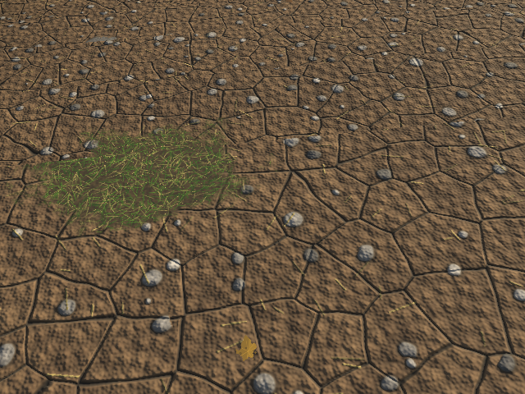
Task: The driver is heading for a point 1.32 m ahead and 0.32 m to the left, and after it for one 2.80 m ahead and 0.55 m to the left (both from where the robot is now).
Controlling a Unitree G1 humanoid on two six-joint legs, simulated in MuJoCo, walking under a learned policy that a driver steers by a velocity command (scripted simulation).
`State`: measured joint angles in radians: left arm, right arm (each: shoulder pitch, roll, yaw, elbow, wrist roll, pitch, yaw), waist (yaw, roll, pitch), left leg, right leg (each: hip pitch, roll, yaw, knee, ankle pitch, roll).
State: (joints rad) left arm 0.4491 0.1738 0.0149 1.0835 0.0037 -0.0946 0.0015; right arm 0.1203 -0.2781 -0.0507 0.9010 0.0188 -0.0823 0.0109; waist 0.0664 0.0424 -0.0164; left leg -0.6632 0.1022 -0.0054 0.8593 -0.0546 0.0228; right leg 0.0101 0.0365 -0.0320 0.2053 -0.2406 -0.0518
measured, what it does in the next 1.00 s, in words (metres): walks ahead: left foot, then right foot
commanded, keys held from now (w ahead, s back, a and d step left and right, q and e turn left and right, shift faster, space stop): w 0.74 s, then w+q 0.26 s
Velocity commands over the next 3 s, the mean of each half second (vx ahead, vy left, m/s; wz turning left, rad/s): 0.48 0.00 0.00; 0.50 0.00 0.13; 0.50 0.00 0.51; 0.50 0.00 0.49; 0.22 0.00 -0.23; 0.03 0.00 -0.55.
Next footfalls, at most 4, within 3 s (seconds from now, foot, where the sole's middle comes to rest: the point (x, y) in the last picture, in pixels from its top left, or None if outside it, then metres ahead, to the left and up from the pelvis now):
0.22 left None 0.32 0.14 -0.78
0.76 right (343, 356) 0.63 -0.10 -0.78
1.32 left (252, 268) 0.89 0.16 -0.78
1.78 right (277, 188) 1.23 0.10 -0.78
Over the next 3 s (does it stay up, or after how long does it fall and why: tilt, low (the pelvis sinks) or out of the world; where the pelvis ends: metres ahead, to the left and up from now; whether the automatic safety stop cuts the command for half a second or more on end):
stays up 1.22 0.24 0.00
